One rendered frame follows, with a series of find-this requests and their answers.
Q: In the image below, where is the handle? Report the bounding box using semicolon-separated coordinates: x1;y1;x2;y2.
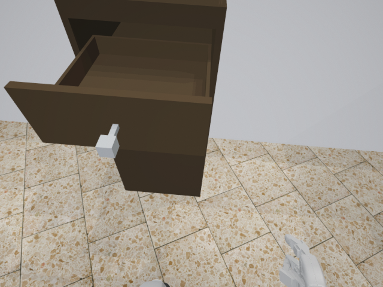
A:
95;124;120;158

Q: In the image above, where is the drawer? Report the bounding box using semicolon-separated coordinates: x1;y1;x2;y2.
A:
4;35;212;156

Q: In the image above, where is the cabinet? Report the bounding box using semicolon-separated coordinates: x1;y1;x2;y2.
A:
54;0;227;197

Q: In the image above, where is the robot right hand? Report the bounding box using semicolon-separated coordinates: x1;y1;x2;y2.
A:
279;234;327;287

